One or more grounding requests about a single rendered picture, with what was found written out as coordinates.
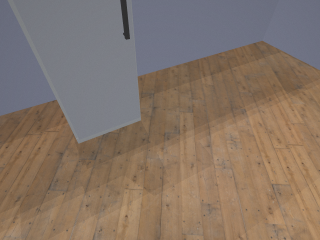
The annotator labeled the fridge door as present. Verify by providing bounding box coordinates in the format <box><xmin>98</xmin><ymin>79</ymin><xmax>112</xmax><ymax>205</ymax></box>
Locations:
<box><xmin>13</xmin><ymin>0</ymin><xmax>141</xmax><ymax>140</ymax></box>

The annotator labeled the handle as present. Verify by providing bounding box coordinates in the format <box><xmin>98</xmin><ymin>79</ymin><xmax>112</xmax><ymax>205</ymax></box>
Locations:
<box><xmin>120</xmin><ymin>0</ymin><xmax>130</xmax><ymax>40</ymax></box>

